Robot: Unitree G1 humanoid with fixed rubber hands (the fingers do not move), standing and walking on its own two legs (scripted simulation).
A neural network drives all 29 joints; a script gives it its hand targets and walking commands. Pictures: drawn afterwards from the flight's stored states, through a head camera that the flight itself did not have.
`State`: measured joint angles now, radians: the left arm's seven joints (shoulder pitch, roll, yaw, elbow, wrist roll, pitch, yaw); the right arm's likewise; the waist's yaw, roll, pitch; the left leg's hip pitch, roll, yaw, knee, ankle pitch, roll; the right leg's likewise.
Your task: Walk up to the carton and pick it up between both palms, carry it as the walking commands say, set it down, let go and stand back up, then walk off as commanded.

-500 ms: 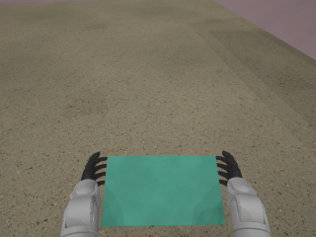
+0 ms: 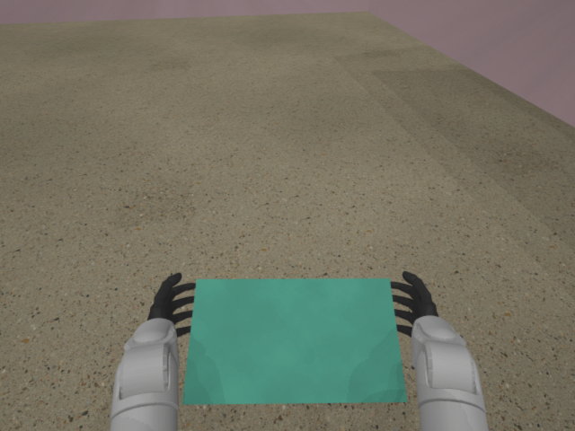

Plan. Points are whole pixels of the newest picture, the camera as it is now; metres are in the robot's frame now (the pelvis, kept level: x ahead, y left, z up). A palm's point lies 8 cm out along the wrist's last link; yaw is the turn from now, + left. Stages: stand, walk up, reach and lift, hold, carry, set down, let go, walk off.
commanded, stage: set down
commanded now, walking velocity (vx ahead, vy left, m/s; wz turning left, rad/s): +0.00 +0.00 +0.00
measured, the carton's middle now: (292, 344) +0.30 +0.00 -0.06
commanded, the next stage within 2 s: none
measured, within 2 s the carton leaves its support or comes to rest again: neither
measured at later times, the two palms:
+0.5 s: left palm (183, 328) +0.32 +0.18 -0.03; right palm (413, 332) +0.31 -0.19 -0.03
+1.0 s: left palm (191, 348) +0.33 +0.19 -0.13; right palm (391, 345) +0.33 -0.18 -0.12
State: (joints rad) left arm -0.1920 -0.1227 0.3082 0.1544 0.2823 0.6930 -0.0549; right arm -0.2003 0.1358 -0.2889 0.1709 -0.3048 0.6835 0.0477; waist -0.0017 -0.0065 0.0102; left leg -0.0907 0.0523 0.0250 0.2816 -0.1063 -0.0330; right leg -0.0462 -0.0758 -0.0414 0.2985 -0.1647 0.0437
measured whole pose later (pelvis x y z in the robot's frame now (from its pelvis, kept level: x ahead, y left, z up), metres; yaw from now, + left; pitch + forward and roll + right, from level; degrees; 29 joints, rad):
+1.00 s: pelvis -0.03 +0.00 -0.07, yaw +1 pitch +32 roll -1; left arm -0.50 -0.08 0.43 0.40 0.31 0.37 -0.09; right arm -0.48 0.11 -0.48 0.41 -0.26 0.35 0.10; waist -0.02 -0.01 -0.19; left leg -1.16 0.03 -0.07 0.81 -0.21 -0.04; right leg -1.10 -0.01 0.03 0.84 -0.30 0.04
